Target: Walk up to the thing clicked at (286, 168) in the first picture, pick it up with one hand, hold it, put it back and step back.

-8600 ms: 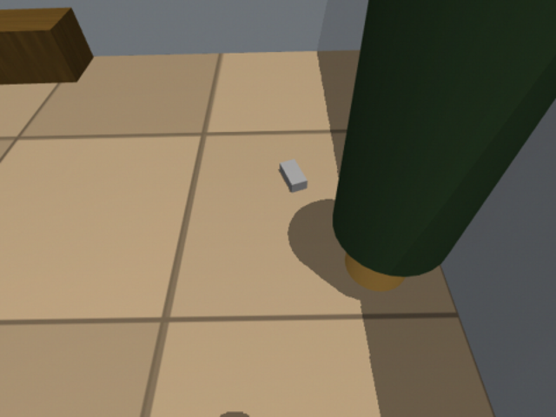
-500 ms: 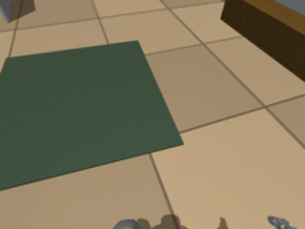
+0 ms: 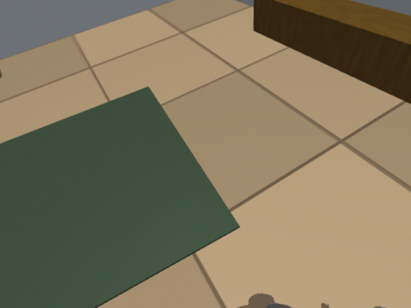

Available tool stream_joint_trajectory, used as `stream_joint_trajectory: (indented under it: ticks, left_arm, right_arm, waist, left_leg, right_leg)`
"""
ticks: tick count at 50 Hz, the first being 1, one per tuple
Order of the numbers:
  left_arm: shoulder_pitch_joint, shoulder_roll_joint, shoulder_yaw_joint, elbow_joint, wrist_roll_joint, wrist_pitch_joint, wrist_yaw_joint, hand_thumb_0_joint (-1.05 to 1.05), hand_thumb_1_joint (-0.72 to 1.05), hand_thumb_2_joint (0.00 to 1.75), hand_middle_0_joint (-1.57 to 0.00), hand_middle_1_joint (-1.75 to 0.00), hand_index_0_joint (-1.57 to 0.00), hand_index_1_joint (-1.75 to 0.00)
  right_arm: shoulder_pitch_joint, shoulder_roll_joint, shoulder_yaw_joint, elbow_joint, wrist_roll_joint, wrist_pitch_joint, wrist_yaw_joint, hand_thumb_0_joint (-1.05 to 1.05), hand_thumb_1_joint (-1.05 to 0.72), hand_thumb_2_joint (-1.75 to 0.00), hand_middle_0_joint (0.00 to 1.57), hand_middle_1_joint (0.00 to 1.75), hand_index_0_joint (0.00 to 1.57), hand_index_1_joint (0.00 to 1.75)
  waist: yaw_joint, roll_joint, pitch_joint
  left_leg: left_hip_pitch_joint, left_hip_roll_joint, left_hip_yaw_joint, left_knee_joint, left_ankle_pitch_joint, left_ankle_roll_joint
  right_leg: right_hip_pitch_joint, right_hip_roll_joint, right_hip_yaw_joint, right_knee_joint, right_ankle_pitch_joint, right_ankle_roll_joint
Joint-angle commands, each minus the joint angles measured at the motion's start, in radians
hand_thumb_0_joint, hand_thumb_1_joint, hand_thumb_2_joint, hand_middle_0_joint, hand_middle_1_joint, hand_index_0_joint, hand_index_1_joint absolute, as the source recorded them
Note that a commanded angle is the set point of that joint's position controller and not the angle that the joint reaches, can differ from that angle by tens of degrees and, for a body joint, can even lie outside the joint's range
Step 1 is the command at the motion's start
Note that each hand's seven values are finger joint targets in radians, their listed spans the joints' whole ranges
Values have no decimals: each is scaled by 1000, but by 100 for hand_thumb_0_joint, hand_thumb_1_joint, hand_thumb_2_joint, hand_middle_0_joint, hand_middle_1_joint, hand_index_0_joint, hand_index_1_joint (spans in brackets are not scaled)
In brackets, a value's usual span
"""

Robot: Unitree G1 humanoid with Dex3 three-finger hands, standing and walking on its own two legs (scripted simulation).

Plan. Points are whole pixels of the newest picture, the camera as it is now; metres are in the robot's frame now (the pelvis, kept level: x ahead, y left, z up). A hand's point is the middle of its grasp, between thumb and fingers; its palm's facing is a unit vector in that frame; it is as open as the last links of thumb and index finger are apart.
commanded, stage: walk up
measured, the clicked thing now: out of the picture -0.42 -1.22 -0.73
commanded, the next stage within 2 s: none
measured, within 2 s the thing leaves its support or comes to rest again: neither
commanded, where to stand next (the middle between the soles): +0.30 +0.08 m, yaw -128 degrees
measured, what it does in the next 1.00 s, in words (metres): walks ahead, turning right: left foot, then right foot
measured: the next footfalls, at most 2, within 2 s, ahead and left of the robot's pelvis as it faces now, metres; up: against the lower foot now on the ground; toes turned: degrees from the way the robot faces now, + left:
left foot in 0.42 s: +0.42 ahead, +0.20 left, +0.00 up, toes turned -56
right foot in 0.84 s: +0.30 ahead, +0.01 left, +0.00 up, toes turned -47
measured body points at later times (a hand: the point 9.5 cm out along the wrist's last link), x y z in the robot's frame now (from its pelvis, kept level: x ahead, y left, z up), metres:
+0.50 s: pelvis +0.23 +0.10 +0.00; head +0.28 +0.09 +0.44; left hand +0.42 +0.42 -0.10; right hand +0.24 -0.25 -0.10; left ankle +0.37 +0.20 -0.72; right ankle +0.11 -0.05 -0.68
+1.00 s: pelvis +0.32 +0.18 -0.01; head +0.36 +0.12 +0.43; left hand +0.65 +0.27 -0.10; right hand +0.17 -0.12 -0.12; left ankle +0.40 +0.25 -0.69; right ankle +0.27 +0.04 -0.72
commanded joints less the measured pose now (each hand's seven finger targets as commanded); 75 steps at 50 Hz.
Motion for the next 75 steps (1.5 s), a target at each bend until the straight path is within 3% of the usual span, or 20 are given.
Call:
stream_joint_trajectory:
  ticks: [1,5,13,19,21,22,23,27,37,43,45,53,54,55,56,59,62,67,73,75]
  left_arm:
    - [25,295,75,-60,-19,-32,54,0,90,90,-20,-30,-20,-30]
    - [14,262,76,-88,-17,-47,59,0,90,90,-20,-30,-20,-30]
    - [110,312,101,-146,-6,-54,96,0,90,90,-20,-30,-20,-30]
    - [48,321,101,-225,-2,-33,127,0,90,90,-20,-30,-20,-30]
    - [63,200,65,-247,-10,-20,138,0,90,90,-20,-30,-20,-30]
    - [149,123,45,-249,-19,-11,143,0,90,90,-20,-30,-20,-30]
    - [229,156,60,-201,-6,-7,156,0,90,90,-20,-30,-20,-30]
    - [106,212,74,-168,-22,12,101,0,90,90,-20,-30,-20,-30]
    - [-14,153,88,-285,8,68,32,0,90,90,-20,-30,-20,-30]
    - [74,215,136,-309,40,66,15,0,90,90,-20,-30,-20,-30]
    - [3,289,138,-355,38,67,18,0,90,90,-20,-30,-20,-30]
    - [-180,208,107,-489,53,95,-3,0,90,90,-20,-30,-20,-30]
    - [-204,164,92,-500,52,96,-8,0,90,90,-20,-30,-20,-30]
    - [-184,107,85,-490,67,95,-6,0,90,90,-20,-30,-20,-30]
    - [-157,198,108,-454,85,102,0,0,90,90,-20,-30,-20,-30]
    - [-87,189,118,-388,54,110,-29,0,90,90,-20,-30,-20,-30]
    - [-39,151,105,-391,23,100,-59,0,90,90,-20,-30,-20,-30]
    - [-154,184,92,-410,32,89,-54,0,90,90,-20,-30,-20,-30]
    - [126,245,114,-273,37,41,-20,0,90,90,-20,-30,-20,-30]
    - [252,368,156,-265,44,26,17,0,90,90,-20,-30,-20,-30]
  right_arm:
    - [-75,-188,-25,-121,14,-26,0,0,-90,-90,20,30,20,30]
    - [-24,-186,-38,-115,-9,-1,19,0,-90,-90,20,30,20,30]
    - [-189,-175,-51,-216,-49,11,42,0,-90,-90,20,30,20,30]
    - [-133,-175,-66,-198,-38,5,22,0,-90,-90,20,30,20,30]
    - [86,-274,-106,-156,-56,-1,-5,0,-90,-90,20,30,20,30]
    - [33,-308,-110,-198,-65,2,-17,0,-90,-90,20,30,20,30]
    - [-53,-323,-111,-217,-16,6,-19,0,-90,-90,20,30,20,30]
    - [-151,-165,-63,-237,-14,4,-38,0,-90,-90,20,30,20,30]
    - [-91,-160,-74,-284,-8,-5,-67,0,-90,-90,20,30,20,30]
    - [-117,-162,-90,-310,17,2,-66,0,-90,-90,20,30,20,30]
    - [-165,-107,-66,-315,29,6,-77,0,-90,-90,20,30,20,30]
    - [111,-118,-61,-167,3,-19,-121,0,-90,-90,20,30,20,30]
    - [166,-179,-75,-155,-14,-30,-129,0,-90,-90,20,30,20,30]
    - [129,-302,-109,-171,-19,-29,-136,0,-90,-90,20,30,20,30]
    - [-3,-336,-127,-219,-15,-31,-136,0,-90,-90,20,30,20,30]
    - [-17,-195,-90,-210,-27,-48,-150,0,-90,-90,20,30,20,30]
    - [-16,-184,-86,-187,-32,-52,-126,0,-90,-90,20,30,20,30]
    - [48,-258,-109,-193,-53,-60,-86,0,-90,-90,20,30,20,30]
    - [23,-246,-108,-214,-58,-41,-45,0,-90,-90,20,30,20,30]
    - [-17,-108,-49,-270,-36,-35,-27,0,-90,-90,20,30,20,30]
  waist:
    - [-2,-204,19]
    - [-37,-218,-10]
    - [2,-172,30]
    - [-58,-230,-34]
    - [-183,75,-159]
    - [-119,300,-172]
    - [-68,319,-182]
    - [-47,191,-72]
    - [-52,62,-119]
    - [43,-45,-197]
    - [56,-408,-148]
    - [-63,-199,-190]
    - [-108,-59,-171]
    - [-105,249,-103]
    - [-84,192,-80]
    - [-15,-12,-50]
    - [-33,77,-101]
    - [-109,157,-32]
    - [18,-20,-137]
    - [112,-386,-25]
  left_leg:
    - [-443,41,-134,105,128,5]
    - [-321,44,-126,-3,279,-19]
    - [-392,73,-175,-134,344,-69]
    - [-88,-4,-151,-362,249,-5]
    - [326,105,-293,-570,322,59]
    - [397,349,-545,-593,403,108]
    - [275,425,-646,-669,368,201]
    - [86,242,-216,-591,545,179]
    - [155,333,42,-450,879,161]
    - [-32,280,131,-140,663,54]
    - [-305,-27,74,112,-181,-40]
    - [69,-78,-14,-462,143,-19]
    - [235,53,-167,-630,169,20]
    - [263,392,-449,-687,359,63]
    - [213,556,-552,-705,399,172]
    - [84,275,-146,-640,577,-75]
    - [162,187,-18,-648,430,-38]
    - [171,304,13,-683,203,62]
    - [-93,229,175,-334,-60,76]
    - [-602,39,167,156,-163,-30]
  right_leg:
    - [324,-219,588,-514,-424,-109]
    - [230,-114,393,-505,-224,-96]
    - [239,-135,431,-412,-105,-147]
    - [165,-88,380,-120,461,-82]
    - [-90,68,227,270,208,26]
    - [-284,169,151,380,-381,40]
    - [-233,83,84,539,-403,30]
    - [-141,-7,83,536,-187,52]
    - [-47,-28,-23,173,-26,44]
    - [255,-10,78,-96,39,-76]
    - [244,-230,632,-221,543,-312]
    - [33,0,410,-117,305,-117]
    - [-177,73,324,-19,109,-34]
    - [-363,172,175,204,-221,23]
    - [-422,44,154,331,-272,51]
    - [-194,29,164,381,-73,33]
    - [-143,-2,84,300,-6,49]
    - [-140,-56,18,133,-133,49]
    - [297,21,-52,-153,-182,-25]
    - [455,-190,516,-335,-431,-145]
